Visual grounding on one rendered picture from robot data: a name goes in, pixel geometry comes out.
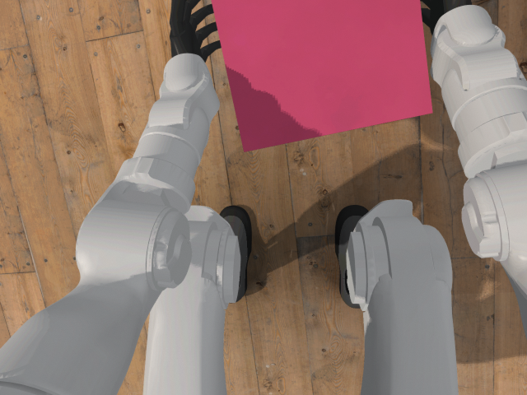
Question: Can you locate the robot right forearm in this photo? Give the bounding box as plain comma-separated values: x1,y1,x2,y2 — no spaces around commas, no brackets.
430,5,527,179

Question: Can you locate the robot left upper arm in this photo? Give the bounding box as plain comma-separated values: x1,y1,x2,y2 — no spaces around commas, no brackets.
0,200,192,395

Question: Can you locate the right robot thigh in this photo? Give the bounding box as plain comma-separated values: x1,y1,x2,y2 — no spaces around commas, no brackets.
346,216,459,395

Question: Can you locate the carton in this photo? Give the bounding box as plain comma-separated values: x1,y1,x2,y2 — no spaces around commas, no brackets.
212,0,433,152

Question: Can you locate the left robot hand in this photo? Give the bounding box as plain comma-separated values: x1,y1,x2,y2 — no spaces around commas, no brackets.
170,0,221,62

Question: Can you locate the robot right upper arm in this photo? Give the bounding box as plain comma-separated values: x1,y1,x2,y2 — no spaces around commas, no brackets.
462,163,527,339

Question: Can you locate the robot left forearm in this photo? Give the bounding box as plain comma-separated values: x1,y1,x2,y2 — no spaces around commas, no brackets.
76,53,220,269

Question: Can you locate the right robot shin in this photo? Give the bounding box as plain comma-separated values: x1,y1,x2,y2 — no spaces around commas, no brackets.
347,199,453,290

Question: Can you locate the right robot hand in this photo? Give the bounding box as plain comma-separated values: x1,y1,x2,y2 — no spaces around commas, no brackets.
420,0,472,35

